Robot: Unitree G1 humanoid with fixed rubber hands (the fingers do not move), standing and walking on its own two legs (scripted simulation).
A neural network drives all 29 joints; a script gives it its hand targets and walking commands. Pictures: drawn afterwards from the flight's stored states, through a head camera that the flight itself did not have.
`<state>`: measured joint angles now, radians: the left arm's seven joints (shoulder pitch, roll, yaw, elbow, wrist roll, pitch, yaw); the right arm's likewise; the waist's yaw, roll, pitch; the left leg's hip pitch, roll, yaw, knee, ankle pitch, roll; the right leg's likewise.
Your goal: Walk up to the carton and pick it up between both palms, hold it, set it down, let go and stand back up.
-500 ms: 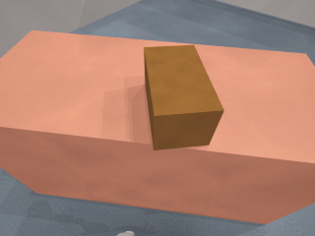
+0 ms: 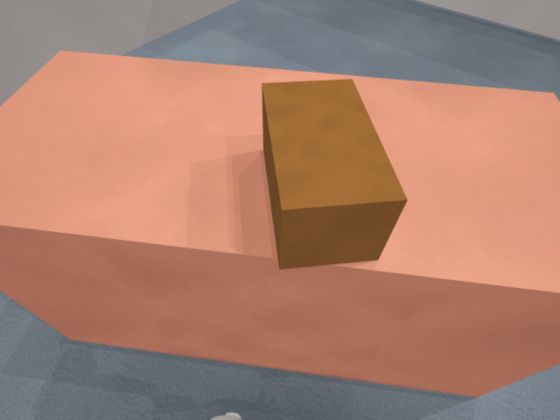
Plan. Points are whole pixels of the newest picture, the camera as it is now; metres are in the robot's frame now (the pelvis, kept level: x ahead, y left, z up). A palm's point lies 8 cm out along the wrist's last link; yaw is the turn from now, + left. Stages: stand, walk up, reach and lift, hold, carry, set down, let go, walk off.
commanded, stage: walk up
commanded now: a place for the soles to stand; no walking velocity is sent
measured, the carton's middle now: (317, 168) +0.52 -0.06 +0.05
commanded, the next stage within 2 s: reach and lift in 0.56 s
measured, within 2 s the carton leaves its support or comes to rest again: neither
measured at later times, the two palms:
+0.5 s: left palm out of the picture +0.09 +0.30 -0.10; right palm out of the picture +0.10 -0.30 -0.11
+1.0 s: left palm (103, 406) +0.17 +0.25 -0.07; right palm out of the picture +0.15 -0.31 -0.07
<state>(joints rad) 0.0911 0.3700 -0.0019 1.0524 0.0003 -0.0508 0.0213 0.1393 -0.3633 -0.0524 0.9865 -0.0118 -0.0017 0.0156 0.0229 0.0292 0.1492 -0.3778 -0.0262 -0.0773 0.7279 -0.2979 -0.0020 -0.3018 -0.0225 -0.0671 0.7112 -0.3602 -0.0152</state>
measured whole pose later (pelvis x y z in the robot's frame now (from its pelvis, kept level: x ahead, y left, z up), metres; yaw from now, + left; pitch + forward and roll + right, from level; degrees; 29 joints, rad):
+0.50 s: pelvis +0.00 -0.01 +0.01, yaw +0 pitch -2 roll -1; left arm 0.07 0.37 0.00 1.07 0.00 -0.03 0.01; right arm 0.10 -0.36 -0.05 1.01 -0.01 -0.01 0.01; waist 0.02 0.03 0.12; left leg -0.37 -0.03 -0.08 0.67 -0.27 0.00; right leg -0.30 -0.02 -0.07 0.66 -0.33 -0.01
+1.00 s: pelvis +0.00 -0.02 +0.01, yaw -1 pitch -3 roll -1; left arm 0.13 0.36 0.00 0.36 0.00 0.45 0.03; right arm 0.07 -0.33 -0.07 0.81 -0.01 -0.11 0.11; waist 0.01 -0.03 0.14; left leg -0.36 0.02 -0.08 0.67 -0.26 -0.03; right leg -0.29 0.02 -0.07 0.65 -0.31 -0.02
